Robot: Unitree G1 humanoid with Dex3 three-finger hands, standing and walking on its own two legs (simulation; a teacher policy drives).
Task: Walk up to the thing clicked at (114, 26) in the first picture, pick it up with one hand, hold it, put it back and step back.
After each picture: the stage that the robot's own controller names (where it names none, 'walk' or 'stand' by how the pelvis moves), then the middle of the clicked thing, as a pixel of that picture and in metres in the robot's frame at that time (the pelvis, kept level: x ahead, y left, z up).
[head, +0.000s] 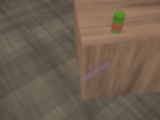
stand; (117, 22) +0.82 -0.21 -0.07
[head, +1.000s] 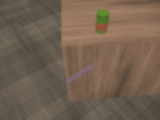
walk; (102, 21) +0.77 -0.07 -0.03
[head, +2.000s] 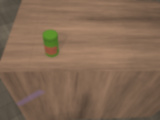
walk; (51, 43) +0.57 +0.17 -0.03
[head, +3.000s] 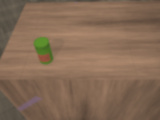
stand; (44, 51) +0.54 +0.20 -0.03
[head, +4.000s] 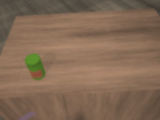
stand; (35, 67) +0.49 +0.23 -0.07
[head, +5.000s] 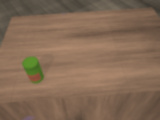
stand; (33, 70) +0.47 +0.23 -0.07
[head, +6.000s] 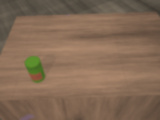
stand; (35, 69) +0.48 +0.23 -0.07
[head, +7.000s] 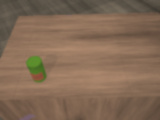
stand; (37, 69) +0.48 +0.23 -0.07
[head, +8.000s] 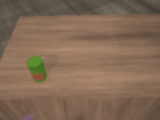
stand; (37, 69) +0.48 +0.22 -0.07
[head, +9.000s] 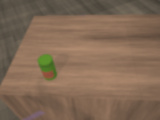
rise first; (47, 67) +0.49 +0.21 -0.07
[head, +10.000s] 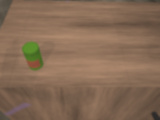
go down; (33, 56) +0.52 +0.19 -0.05
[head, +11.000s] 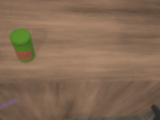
go down; (23, 46) +0.49 +0.19 +0.00
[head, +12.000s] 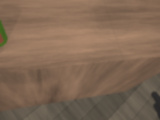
close in; out of the picture +0.51 +0.21 +0.03
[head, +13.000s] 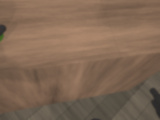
close; out of the picture +0.53 +0.21 +0.04
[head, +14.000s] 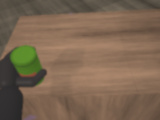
lift; (29, 67) +0.34 +0.17 +0.15
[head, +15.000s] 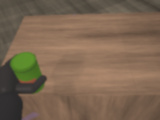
hold; (29, 73) +0.32 +0.17 +0.13
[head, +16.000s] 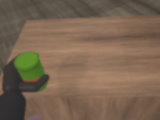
hold; (32, 72) +0.33 +0.17 +0.13
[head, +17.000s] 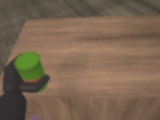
hold; (32, 73) +0.33 +0.17 +0.13
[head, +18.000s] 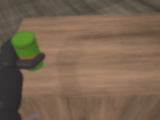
crouch; (29, 52) +0.39 +0.18 +0.15
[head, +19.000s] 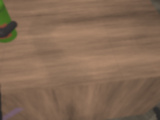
lower; out of the picture +0.50 +0.21 +0.15
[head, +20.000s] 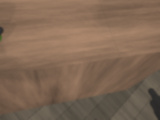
lower; out of the picture +0.53 +0.22 +0.04
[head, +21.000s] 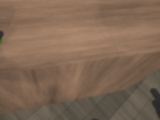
lower; out of the picture +0.52 +0.21 +0.04
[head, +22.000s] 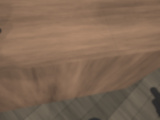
lower; out of the picture +0.52 +0.22 +0.04
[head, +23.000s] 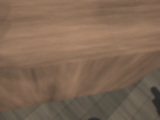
lower; out of the picture +0.53 +0.22 +0.04
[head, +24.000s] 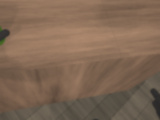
open; out of the picture +0.52 +0.21 +0.04
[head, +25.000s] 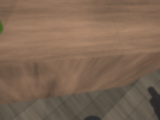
rise; out of the picture +0.52 +0.21 +0.04
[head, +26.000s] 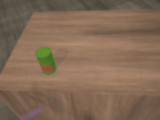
sink last; (46, 61) +0.50 +0.21 -0.02
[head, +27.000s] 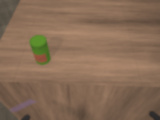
stand; (40, 50) +0.51 +0.20 -0.01
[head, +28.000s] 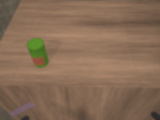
stand; (38, 53) +0.50 +0.20 +0.00
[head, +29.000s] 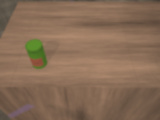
stand; (37, 54) +0.51 +0.20 -0.01
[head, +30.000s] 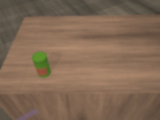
stand; (42, 65) +0.52 +0.21 -0.07
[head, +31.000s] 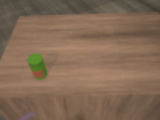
stand; (38, 67) +0.50 +0.22 -0.07
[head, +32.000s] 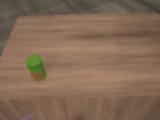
stand; (36, 68) +0.49 +0.23 -0.07
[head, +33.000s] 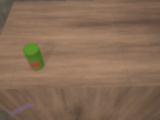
walk; (34, 57) +0.50 +0.23 -0.06
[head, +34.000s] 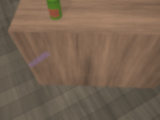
walk; (54, 7) +0.77 +0.16 -0.04
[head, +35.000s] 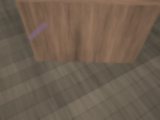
walk; out of the picture +1.13 +0.20 -0.05
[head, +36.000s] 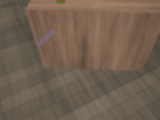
stand; out of the picture +1.12 +0.18 -0.05
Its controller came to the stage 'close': yes
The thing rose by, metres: 0.21
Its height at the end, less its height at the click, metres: +0.00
